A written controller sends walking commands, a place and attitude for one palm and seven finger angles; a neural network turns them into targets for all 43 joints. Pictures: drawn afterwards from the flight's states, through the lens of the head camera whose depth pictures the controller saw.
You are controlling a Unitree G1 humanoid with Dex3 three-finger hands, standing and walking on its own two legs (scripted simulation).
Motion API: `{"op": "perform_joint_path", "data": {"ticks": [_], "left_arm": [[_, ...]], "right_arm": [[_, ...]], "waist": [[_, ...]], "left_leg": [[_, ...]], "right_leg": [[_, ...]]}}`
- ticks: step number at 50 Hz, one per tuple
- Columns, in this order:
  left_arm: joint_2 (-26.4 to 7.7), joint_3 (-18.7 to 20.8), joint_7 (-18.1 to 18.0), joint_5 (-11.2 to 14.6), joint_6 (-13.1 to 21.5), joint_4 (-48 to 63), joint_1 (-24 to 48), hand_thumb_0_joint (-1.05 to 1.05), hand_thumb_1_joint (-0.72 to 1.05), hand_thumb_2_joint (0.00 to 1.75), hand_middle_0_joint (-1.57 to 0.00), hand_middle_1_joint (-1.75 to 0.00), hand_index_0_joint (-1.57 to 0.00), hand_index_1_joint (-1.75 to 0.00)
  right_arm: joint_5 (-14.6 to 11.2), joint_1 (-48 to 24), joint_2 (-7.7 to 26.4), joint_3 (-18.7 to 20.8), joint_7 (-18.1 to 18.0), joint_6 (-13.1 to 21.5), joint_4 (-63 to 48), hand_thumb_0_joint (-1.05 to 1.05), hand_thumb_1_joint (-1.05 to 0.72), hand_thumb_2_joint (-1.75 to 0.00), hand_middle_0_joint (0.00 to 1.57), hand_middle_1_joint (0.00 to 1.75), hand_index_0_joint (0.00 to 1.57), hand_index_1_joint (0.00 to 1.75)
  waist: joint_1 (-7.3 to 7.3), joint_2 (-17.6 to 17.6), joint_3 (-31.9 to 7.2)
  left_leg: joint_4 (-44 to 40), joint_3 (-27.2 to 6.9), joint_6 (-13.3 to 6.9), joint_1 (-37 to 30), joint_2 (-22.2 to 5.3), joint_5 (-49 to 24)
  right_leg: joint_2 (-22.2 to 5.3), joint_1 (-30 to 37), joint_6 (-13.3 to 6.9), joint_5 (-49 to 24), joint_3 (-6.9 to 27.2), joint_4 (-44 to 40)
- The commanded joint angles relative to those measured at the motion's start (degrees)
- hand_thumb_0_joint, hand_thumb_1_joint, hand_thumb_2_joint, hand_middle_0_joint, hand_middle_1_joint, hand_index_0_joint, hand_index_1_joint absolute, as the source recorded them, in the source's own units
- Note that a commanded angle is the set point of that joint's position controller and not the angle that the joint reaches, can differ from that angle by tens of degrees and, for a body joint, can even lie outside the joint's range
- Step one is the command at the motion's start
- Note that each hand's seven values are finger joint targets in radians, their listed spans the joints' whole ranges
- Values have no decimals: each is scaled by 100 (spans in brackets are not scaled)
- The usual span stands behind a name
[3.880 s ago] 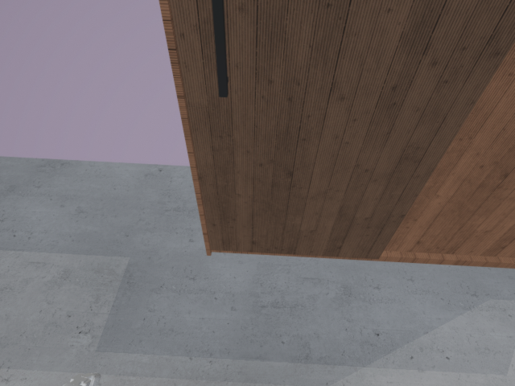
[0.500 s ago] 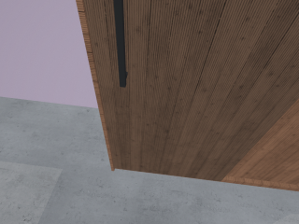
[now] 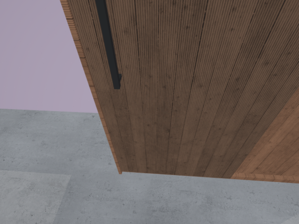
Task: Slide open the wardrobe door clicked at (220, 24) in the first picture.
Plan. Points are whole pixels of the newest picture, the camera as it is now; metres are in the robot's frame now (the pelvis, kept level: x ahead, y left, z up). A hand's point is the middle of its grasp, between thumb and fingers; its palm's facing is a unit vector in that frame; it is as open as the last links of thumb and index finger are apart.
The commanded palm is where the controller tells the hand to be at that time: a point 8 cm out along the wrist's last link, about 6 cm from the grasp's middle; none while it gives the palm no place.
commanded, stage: look again from close up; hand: left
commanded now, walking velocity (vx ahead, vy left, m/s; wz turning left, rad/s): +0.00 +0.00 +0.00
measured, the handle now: (111, 43) +0.55 +0.14 +0.23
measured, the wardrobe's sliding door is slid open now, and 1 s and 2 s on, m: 0.00 0.00 0.00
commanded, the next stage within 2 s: shuffle to correct the standing spot in 0.78 s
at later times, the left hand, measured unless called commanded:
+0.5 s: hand out of the picture +0.00 +0.17 -0.17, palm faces +0.01 -0.98 -0.20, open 7.4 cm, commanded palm none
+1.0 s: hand out of the picture +0.01 +0.18 -0.17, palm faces +0.02 -0.98 -0.21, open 7.4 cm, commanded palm none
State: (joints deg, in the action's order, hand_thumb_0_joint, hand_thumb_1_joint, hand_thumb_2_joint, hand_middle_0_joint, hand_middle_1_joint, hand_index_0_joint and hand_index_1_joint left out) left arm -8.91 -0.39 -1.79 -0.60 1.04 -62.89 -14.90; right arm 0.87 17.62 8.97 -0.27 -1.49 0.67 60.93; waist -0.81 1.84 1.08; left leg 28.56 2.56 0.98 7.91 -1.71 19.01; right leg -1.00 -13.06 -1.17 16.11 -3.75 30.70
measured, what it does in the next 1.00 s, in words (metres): stands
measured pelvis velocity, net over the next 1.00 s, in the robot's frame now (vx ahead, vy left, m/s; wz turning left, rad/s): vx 0.00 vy -0.01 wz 0.00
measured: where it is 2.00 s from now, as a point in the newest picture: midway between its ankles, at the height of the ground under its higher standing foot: outside the picture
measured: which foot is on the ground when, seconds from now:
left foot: down 0.00-1.00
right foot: down 0.00-1.00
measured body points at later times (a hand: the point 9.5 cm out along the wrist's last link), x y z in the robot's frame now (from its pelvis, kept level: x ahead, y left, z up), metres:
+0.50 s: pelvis -0.01 -0.01 +0.00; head +0.01 -0.01 +0.45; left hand +0.00 +0.22 -0.15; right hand -0.01 -0.22 -0.16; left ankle -0.04 +0.13 -0.73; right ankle +0.01 -0.10 -0.73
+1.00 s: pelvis +0.00 -0.01 +0.00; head +0.01 -0.01 +0.45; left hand +0.01 +0.23 -0.15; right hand -0.01 -0.23 -0.16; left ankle -0.04 +0.13 -0.73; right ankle +0.01 -0.10 -0.74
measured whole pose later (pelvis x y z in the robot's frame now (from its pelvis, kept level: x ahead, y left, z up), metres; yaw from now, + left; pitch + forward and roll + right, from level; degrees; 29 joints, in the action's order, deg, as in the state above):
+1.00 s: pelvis +0.00 -0.01 +0.00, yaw +0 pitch -1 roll +0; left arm -10.0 0.3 -1.1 -1.0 0.6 -62.7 -14.5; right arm 1.1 16.5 8.8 -0.3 -1.1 0.8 63.8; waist 0.2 -0.1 2.2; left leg 27.0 2.5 1.3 8.1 -2.2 17.7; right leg -0.5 -13.2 -1.8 14.8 -3.9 29.1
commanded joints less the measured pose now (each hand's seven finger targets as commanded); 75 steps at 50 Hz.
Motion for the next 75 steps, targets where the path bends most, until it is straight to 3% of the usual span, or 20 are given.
{"op": "perform_joint_path", "data": {"ticks": [1, 42, 44, 46, 50, 53, 55, 56, 58, 59, 61, 64, 65, 66, 67, 68, 69, 70, 71, 75], "left_arm": [[-617, 111, -17, -1, 77, 231, -221, 0, 90, 90, -20, -30, -20, -30], [-798, 186, 6, -13, 78, 159, -164, 0, 90, 90, -20, -30, -20, -30], [-824, 194, 14, -8, 76, 173, -144, 0, 90, 90, -20, -30, -20, -30], [-657, 178, 14, -37, 35, 143, -305, 0, 90, 90, -20, -30, -20, -30], [-817, 283, 60, -59, -22, 212, -492, 0, 90, 90, -20, -30, -20, -30], [-899, 384, 55, -59, 2, 272, -674, 0, 90, 90, -20, -30, -20, -30], [-836, 409, 62, -60, 26, 331, -579, 0, 90, 90, -20, -30, -20, -30], [-752, 400, 80, -63, 34, 380, -473, 0, 90, 90, -20, -30, -20, -30], [-428, 337, 125, -74, 63, 516, -208, 0, 90, 90, -20, -30, -20, -30], [-315, 289, 121, -94, 99, 613, 33, 0, 90, 90, -20, -30, -20, -30], [-275, 282, 147, -72, 152, 738, 408, 0, 90, 90, -20, -30, -20, -30], [-88, 305, 216, -36, 171, 678, 245, 0, 90, 90, -20, -30, -20, -30], [-52, 326, 221, -35, 156, 571, -77, 0, 90, 90, -20, -30, -20, -30], [-163, 356, 197, -39, 187, 429, -563, 0, 90, 90, -20, -30, -20, -30], [-489, 425, 111, -41, 226, 207, -1224, 0, 90, 90, -20, -30, -20, -30], [-864, 477, 32, -23, 245, 23, -1633, 0, 90, 90, -20, -30, -20, -30], [-955, 417, -3, -12, 204, -7, -1651, 0, 90, 90, -20, -30, -20, -30], [-914, 387, -22, -31, 214, 43, -1314, 0, 90, 90, -20, -30, -20, -30], [-886, 374, -53, -45, 194, 174, -801, 0, 90, 90, -20, -30, -20, -30], [-718, 312, -91, -62, 43, 494, -126, 0, 90, 90, -20, -30, -20, -30]], "right_arm": [[18, 338, 416, 26, -27, 98, -150, 0, -90, -90, 20, 30, 20, 30], [2, 172, 578, 76, -53, 131, 171, 0, -90, -90, 20, 30, 20, 30], [7, 152, 600, 79, -50, 132, 163, 0, -90, -90, 20, 30, 20, 30], [34, 320, 415, 45, -30, 87, 217, 0, -90, -90, 20, 30, 20, 30], [80, 367, 359, 55, 34, 25, 104, 0, -90, -90, 20, 30, 20, 30], [72, 453, 261, 67, 48, 65, 49, 0, -90, -90, 20, 30, 20, 30], [63, 631, 222, 58, 53, 124, 80, 0, -90, -90, 20, 30, 20, 30], [57, 834, 218, 56, 54, 161, 146, 0, -90, -90, 20, 30, 20, 30], [66, 1315, 603, 131, -4, 244, 341, 0, -90, -90, 20, 30, 20, 30], [75, 1494, 712, 158, -66, 253, 391, 0, -90, -90, 20, 30, 20, 30], [113, 1558, 620, 146, -98, 264, 370, 0, -90, -90, 20, 30, 20, 30], [115, 1207, 687, 156, -117, 283, 268, 0, -90, -90, 20, 30, 20, 30], [76, 984, 678, 149, -138, 267, 220, 0, -90, -90, 20, 30, 20, 30], [27, 893, 578, 141, -153, 270, 176, 0, -90, -90, 20, 30, 20, 30], [-52, 917, 476, 125, -145, 294, 119, 0, -90, -90, 20, 30, 20, 30], [-88, 863, 229, 93, -127, 312, 25, 0, -90, -90, 20, 30, 20, 30], [-94, 696, 130, 121, -158, 272, -20, 0, -90, -90, 20, 30, 20, 30], [-90, 456, 46, 138, -160, 176, 1, 0, -90, -90, 20, 30, 20, 30], [-108, 424, 170, 207, -156, 91, 29, 0, -90, -90, 20, 30, 20, 30], [-76, 597, -220, 159, -49, -59, 203, 0, -90, -90, 20, 30, 20, 30]], "waist": [[38, -166, 408], [118, -190, 261], [117, -145, 272], [132, -248, 160], [203, -645, 693], [189, -855, 644], [61, -636, 688], [-21, -163, 640], [-173, 1230, 572], [-248, 1448, 685], [-310, 854, 878], [-73, 726, 562], [125, 701, 427], [363, 262, 195], [563, -413, -320], [604, -1247, -629], [542, -779, -519], [480, -1180, -218], [297, -1284, 12], [8, -892, -7]], "left_leg": [[-702, -397, -231, 507, -354, -846], [-842, -357, -205, 411, -409, -954], [-855, -354, -200, 418, -403, -913], [-730, -261, -212, 448, -340, -274], [-160, -23, -224, 1076, -31, 638], [427, 146, -231, 1140, 8, 495], [60, 118, -255, 709, -40, 299], [-308, -42, -300, 416, -99, 39], [-900, -1128, -716, -167, -1000, -1096], [-1040, -1718, -1077, -558, -1442, -2228], [-802, -1872, -1482, -969, -1706, -3739], [-581, -1183, -1195, -447, -1320, -3744], [-344, -806, -978, -87, -1100, -3744], [279, -566, -744, 264, -820, -3950], [1018, -272, -468, 1062, -519, -3053], [1924, 134, -207, 1742, 39, -458], [2418, -45, -105, 1660, 150, 1554], [2682, -189, -90, 1704, -27, 1797], [2620, -280, -79, 1606, -182, 1685], [1222, 95, 14, 705, -88, 352]], "right_leg": [[-513, 106, -180, -756, 646, -711], [-582, 306, -186, -1001, 675, -847], [-586, 275, -189, -886, 694, -875], [-564, 314, -217, 27, 709, -854], [-780, -54, -447, 1910, 1265, -1316], [-1110, -93, -694, 2087, 1570, -1562], [-1018, -431, -705, 1652, 1330, -1258], [-713, -511, -600, 1212, 937, -756], [27, -1078, -240, 644, -148, 894], [185, -1729, -171, 1141, -341, 1508], [-15, -2351, -230, 1817, -150, 1978], [-49, -1318, -226, 1247, -277, 1160], [40, -603, -198, 544, -382, 509], [30, 379, -209, -524, -280, -158], [-657, 1656, -421, -2167, 622, -97], [-1876, 2152, -1009, -4273, 1844, -412], [-2307, 1745, -1462, -5739, 1866, -483], [-2196, 1265, -1493, -6072, 1790, -518], [-2088, 885, -1461, -5572, 1520, -606], [-1452, -158, -994, -3294, 774, -743]]}}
